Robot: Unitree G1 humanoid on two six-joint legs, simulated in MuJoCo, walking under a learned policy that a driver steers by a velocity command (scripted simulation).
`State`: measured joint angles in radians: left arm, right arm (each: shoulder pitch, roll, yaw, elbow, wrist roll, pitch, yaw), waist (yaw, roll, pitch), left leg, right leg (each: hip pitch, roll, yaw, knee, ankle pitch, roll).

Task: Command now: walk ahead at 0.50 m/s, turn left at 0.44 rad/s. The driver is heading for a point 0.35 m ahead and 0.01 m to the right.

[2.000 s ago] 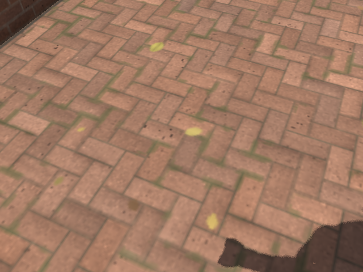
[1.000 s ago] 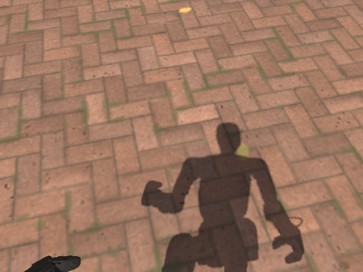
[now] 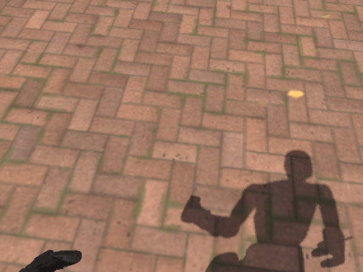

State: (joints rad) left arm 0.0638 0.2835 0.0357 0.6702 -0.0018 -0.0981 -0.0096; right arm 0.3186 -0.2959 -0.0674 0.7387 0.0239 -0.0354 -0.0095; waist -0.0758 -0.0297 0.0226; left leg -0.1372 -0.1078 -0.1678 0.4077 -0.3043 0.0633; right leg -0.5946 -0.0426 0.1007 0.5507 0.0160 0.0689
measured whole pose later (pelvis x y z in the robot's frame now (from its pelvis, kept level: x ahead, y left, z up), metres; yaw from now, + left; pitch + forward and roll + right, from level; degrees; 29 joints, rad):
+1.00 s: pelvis +0.32 -0.03 -0.01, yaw +5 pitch -1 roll +0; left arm 0.22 0.23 0.02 0.95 0.01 -0.01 0.03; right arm 0.17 -0.23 -0.04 0.88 -0.01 0.00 -0.02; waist 0.00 0.01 0.02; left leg -0.29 0.00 -0.02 0.52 -0.22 -0.01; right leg -0.19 -0.02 0.01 0.54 -0.33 0.02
